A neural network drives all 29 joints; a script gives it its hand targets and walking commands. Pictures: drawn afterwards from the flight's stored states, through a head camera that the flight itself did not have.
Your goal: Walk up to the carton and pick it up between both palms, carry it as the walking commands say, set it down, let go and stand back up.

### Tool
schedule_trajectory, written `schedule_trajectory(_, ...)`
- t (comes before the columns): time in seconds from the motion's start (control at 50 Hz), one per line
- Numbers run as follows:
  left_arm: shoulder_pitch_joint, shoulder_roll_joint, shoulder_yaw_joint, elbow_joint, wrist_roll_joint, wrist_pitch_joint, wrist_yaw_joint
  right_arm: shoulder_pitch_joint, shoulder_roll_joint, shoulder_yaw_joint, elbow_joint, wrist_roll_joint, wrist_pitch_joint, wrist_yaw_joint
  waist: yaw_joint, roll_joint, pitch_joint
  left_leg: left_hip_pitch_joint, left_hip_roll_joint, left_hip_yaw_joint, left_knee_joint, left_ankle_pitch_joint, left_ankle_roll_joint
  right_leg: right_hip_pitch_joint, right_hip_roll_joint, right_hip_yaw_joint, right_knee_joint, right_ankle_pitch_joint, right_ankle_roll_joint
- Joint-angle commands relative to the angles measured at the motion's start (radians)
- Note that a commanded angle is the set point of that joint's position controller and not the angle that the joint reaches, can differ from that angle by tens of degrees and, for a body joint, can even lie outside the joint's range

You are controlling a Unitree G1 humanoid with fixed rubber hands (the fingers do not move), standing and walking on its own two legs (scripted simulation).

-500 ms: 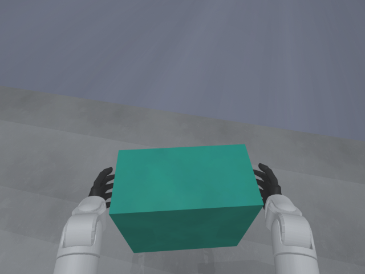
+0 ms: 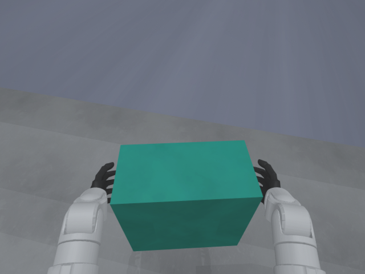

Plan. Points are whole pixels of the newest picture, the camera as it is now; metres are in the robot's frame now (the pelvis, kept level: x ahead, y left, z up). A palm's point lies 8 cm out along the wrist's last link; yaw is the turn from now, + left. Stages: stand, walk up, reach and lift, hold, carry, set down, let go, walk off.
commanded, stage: carry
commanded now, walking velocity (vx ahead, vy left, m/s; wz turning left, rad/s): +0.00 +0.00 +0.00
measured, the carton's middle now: (184, 200) +0.33 +0.01 -0.04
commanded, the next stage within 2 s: hold in 0.20 s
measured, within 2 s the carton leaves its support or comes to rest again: neither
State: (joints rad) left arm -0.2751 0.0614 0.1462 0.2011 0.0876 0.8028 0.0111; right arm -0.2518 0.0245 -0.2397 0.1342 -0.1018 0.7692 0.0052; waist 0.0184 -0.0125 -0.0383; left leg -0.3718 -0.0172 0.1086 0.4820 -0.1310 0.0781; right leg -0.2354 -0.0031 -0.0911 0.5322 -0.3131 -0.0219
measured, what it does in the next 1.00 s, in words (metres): stands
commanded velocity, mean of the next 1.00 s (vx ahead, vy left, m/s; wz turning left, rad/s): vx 0.00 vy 0.00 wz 0.00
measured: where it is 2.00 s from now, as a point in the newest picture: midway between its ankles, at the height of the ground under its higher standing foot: outside the picture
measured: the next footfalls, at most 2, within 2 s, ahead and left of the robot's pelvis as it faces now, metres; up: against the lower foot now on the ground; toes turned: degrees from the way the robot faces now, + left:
none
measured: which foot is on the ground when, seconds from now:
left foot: down 0.00-1.00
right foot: down 0.00-1.00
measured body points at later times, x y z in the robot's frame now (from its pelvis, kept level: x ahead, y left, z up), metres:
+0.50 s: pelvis -0.01 -0.01 +0.01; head -0.03 +0.01 +0.46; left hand +0.27 +0.18 +0.02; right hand +0.27 -0.20 +0.03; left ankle +0.07 +0.08 -0.73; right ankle -0.02 -0.11 -0.73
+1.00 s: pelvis -0.01 +0.03 +0.01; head -0.05 +0.04 +0.46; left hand +0.31 +0.17 +0.03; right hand +0.29 -0.21 +0.05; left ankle +0.07 +0.08 -0.73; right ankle -0.02 -0.11 -0.73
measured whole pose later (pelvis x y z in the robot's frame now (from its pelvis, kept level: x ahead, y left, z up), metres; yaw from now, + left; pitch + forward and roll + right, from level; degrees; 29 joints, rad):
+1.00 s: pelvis -0.01 +0.03 +0.01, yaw -6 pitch -7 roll -1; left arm -0.33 -0.09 0.28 0.45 0.26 0.66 0.01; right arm -0.37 0.01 -0.41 0.48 -0.28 0.59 0.13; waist 0.02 0.00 0.02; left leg -0.12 -0.07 0.03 0.31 -0.07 0.07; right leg -0.02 0.04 0.14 0.37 -0.22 -0.04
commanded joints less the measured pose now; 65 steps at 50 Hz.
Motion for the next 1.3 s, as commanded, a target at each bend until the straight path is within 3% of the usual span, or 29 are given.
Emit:
schedule_trajectory(0.0,-0.747,-0.696,-0.533,-0.346,-0.272,-0.081,-0.164,-0.657,0.625,0.591,-0.198,0.248,-0.025,0.153,-0.004,0.071,-0.389,0.245,0.188,-0.21,-0.087,0.113,0.013,0.014,-0.106,0.091,-0.038,-0.039,-0.03)
schedule_trajectory(0.04,-0.422,-0.734,-0.454,-0.219,-0.187,-0.043,-0.17,-0.368,0.657,0.521,-0.093,0.173,0.012,0.163,-0.004,0.044,-0.361,0.229,0.18,-0.206,-0.085,0.08,0.011,0.011,-0.107,0.087,-0.064,-0.048,-0.021)
schedule_trajectory(0.06,-0.656,-0.734,-0.518,-0.376,-0.269,-0.059,-0.167,-0.609,0.662,0.606,-0.255,0.266,-0.001,0.158,-0.006,0.025,-0.414,0.249,0.179,-0.203,-0.081,0.075,0.008,0.024,-0.105,0.098,-0.054,-0.026,-0.032)
schedule_trajectory(0.08,-0.451,-0.736,-0.452,-0.282,-0.206,-0.046,-0.174,-0.422,0.653,0.533,-0.175,0.191,0.003,0.152,-0.007,0.023,-0.417,0.241,0.162,-0.161,-0.039,0.122,-0.001,0.043,-0.136,0.116,-0.073,0.07,-0.021)
schedule_trajectory(0.1,-0.678,-0.701,-0.459,-0.297,-0.236,-0.081,-0.17,-0.621,0.626,0.541,-0.178,0.214,-0.028,0.148,-0.008,-0.031,-0.452,0.272,0.161,-0.16,-0.015,0.196,0.005,0.057,-0.138,0.117,-0.061,0.126,-0.024)
schedule_trajectory(0.12,-0.433,-0.731,-0.384,-0.159,-0.151,-0.075,-0.177,-0.425,0.633,0.474,-0.082,0.138,-0.024,0.152,-0.009,-0.002,-0.456,0.276,0.163,-0.144,0.005,0.284,0.004,0.059,-0.15,0.105,-0.041,0.179,-0.017)
schedule_trajectory(0.16,-0.607,-0.714,-0.437,-0.264,-0.201,-0.125,-0.17,-0.592,0.626,0.529,-0.18,0.192,-0.075,0.149,-0.004,0.017,-0.48,0.301,0.172,-0.146,0.012,0.353,0.013,0.068,-0.145,0.098,-0.033,0.172,-0.01)
schedule_trajectory(0.18,-0.504,-0.719,-0.445,-0.288,-0.193,-0.108,-0.17,-0.438,0.635,0.52,-0.163,0.176,-0.05,0.156,-0.002,0.026,-0.431,0.277,0.173,-0.15,0.002,0.362,0.012,0.047,-0.138,0.107,-0.036,0.152,-0.015)
schedule_trajectory(0.2,-0.267,-0.829,-0.482,-0.12,-0.203,-0.131,-0.211,-0.11,0.707,0.556,0.035,0.083,-0.073,0.176,0.025,-0.033,-0.337,0.462,-0.062,-0.198,-0.019,0.44,-0.01,-0.063,0.029,0.248,-0.133,0.505,0.001)
schedule_trajectory(0.26,-0.303,-0.866,-0.563,-0.289,-0.195,-0.184,-0.231,-0.224,0.773,0.629,-0.143,0.121,-0.139,0.185,-0.015,-0.038,-0.463,0.542,-0.029,-0.238,-0.037,0.575,-0.043,0.074,0.016,0.281,-0.114,0.674,0.007)
schedule_trajectory(0.32,-0.522,-0.92,-0.602,-0.424,-0.21,-0.195,-0.211,-0.375,0.785,0.681,-0.14,0.154,-0.165,0.217,0.001,-0.016,-0.425,0.616,-0.018,-0.24,-0.051,0.524,-0.051,-0.001,0.034,0.267,-0.139,0.443,-0.013)
schedule_trajectory(0.36,-0.499,-0.909,-0.595,-0.418,-0.196,-0.195,-0.205,-0.517,0.798,0.742,-0.2,0.21,-0.198,0.236,0.074,0.009,-0.389,0.634,-0.021,-0.234,-0.046,0.456,-0.058,-0.039,0.017,0.283,-0.16,0.356,-0.02)
schedule_trajectory(0.46,-0.601,-0.94,-0.595,-0.276,-0.195,-0.169,-0.24,-0.642,0.802,0.686,-0.103,0.197,-0.204,0.268,0.041,0.025,-0.349,0.654,-0.032,-0.205,-0.061,0.124,-0.076,-0.16,0.007,0.262,-0.205,0.062,-0.043)
schedule_trajectory(0.56,-0.835,-0.927,-0.402,0.063,-0.119,-0.177,-0.278,-0.797,0.826,0.478,0.234,0.092,-0.2,0.29,0.028,-0.05,-0.17,0.671,-0.038,-0.172,-0.05,-0.185,-0.074,-0.309,-0.037,0.292,-0.33,-0.353,-0.06)
schedule_trajectory(0.6,-0.837,-0.941,-0.356,0.191,-0.101,-0.186,-0.3,-0.813,0.872,0.402,0.354,0.066,-0.207,0.296,0.016,-0.044,-0.146,0.644,-0.033,-0.147,-0.053,-0.179,-0.076,-0.298,-0.044,0.308,-0.354,-0.364,-0.048)
schedule_trajectory(0.68,-0.856,-1.107,-0.427,0.098,-0.15,-0.189,-0.316,-0.748,0.947,0.441,0.344,0.087,-0.217,0.341,0.011,0.036,-0.289,0.708,0.003,-0.204,-0.132,0.053,-0.107,-0.156,0.002,0.251,-0.256,0.06,-0.042)
schedule_trajectory(0.76,-0.957,-1.138,-0.305,0.271,-0.082,-0.165,-0.304,-0.926,0.814,0.277,0.431,0.023,-0.233,0.373,-0.025,0.064,-0.129,0.626,0.055,-0.28,-0.225,-0.322,-0.111,-0.189,0.041,0.217,-0.25,-0.191,-0.076)
schedule_trajectory(0.78,-0.886,-1.151,-0.284,0.327,-0.07,-0.165,-0.306,-0.943,0.809,0.284,0.445,0.028,-0.238,0.381,0.014,0.074,-0.108,0.592,0.063,-0.265,-0.232,-0.331,-0.1,-0.163,0.043,0.204,-0.234,-0.183,-0.069)
schedule_trajectory(0.8,-0.756,-1.175,-0.377,0.274,-0.121,-0.141,-0.328,-0.771,0.789,0.207,0.36,0.002,-0.217,0.385,-0.166,0.12,-0.115,0.584,0.056,-0.314,-0.254,-0.469,-0.089,-0.096,0.083,0.182,-0.223,-0.122,-0.071)
schedule_trajectory(0.82,-0.72,-1.198,-0.349,0.258,-0.118,-0.154,-0.324,-0.834,0.804,0.27,0.296,0.036,-0.235,0.393,-0.088,0.1,-0.182,0.601,0.05,-0.32,-0.244,-0.388,-0.092,-0.087,0.074,0.203,-0.224,-0.081,-0.075)
schedule_trajectory(0.88,-0.593,-1.164,-0.34,0.133,-0.13,-0.187,-0.287,-0.718,0.84,0.359,0.28,0.059,-0.221,0.409,0.005,0.036,-0.257,0.729,0.029,-0.268,-0.177,0.085,-0.103,-0.12,0.032,0.245,-0.278,0.161,-0.097)
schedule_trajectory(0.92,-0.608,-1.057,-0.308,0.127,-0.082,-0.212,-0.266,-0.683,0.872,0.343,0.329,0.07,-0.221,0.415,0.057,-0.004,-0.28,0.699,0.037,-0.253,-0.173,0.013,-0.094,-0.111,0.006,0.274,-0.296,0.062,-0.096)
schedule_trajectory(0.94,-0.699,-1.056,-0.305,0.127,-0.082,-0.223,-0.259,-0.775,0.858,0.366,0.311,0.071,-0.233,0.424,0.054,-0.072,-0.256,0.674,0.039,-0.254,-0.185,-0.114,-0.081,-0.131,0.017,0.264,-0.297,-0.056,-0.087)
schedule_trajectory(0.98,-0.721,-1.086,-0.355,0.113,-0.091,-0.254,-0.245,-0.762,0.815,0.352,0.301,0.06,-0.264,0.447,0.012,-0.056,-0.206,0.633,0.069,-0.32,-0.215,-0.25,-0.086,-0.17,0.065,0.236,-0.217,-0.076,-0.083)
schedule_trajectory(1.02,-0.766,-1.121,-0.423,0.021,-0.121,-0.284,-0.224,-0.742,0.843,0.399,0.312,0.093,-0.303,0.468,0.031,0.029,-0.275,0.64,0.088,-0.342,-0.219,-0.235,-0.108,-0.145,0.065,0.244,-0.167,0.012,-0.081)
schedule_trajectory(1.08,-0.57,-1.107,-0.459,0.011,-0.115,-0.316,-0.221,-0.658,0.872,0.45,0.237,0.101,-0.347,0.44,0.065,0.048,-0.417,0.72,0.053,-0.285,-0.116,0.191,-0.113,-0.145,0.03,0.29,-0.201,0.191,-0.099)
schedule_trajectory(1.18,-0.375,-1.023,-0.425,0.041,-0.07,-0.348,-0.224,-0.457,0.857,0.468,0.261,0.066,-0.355,0.4,0.071,0.08,-0.371,0.647,0.052,-0.235,-0.058,0.41,-0.105,-0.192,0.044,0.293,-0.194,0.229,-0.096)
schedule_trajectory(1.22,-0.445,-1.012,-0.479,0.004,-0.104,-0.367,-0.239,-0.434,0.844,0.459,0.244,0.058,-0.363,0.376,0.01,0.057,-0.354,0.629,0.047,-0.239,-0.049,0.435,-0.097,-0.225,0.056,0.276,-0.182,0.246,-0.078)
schedule_trajectory(1.28,-0.411,-0.935,-0.487,-0.029,-0.102,-0.402,-0.258,-0.348,0.877,0.486,0.253,0.046,-0.383,0.337,0.012,0.031,-0.416,0.576,0.038,-0.238,-0.004,0.54,-0.076,-0.185,0.049,0.292,-0.154,0.374,-0.056)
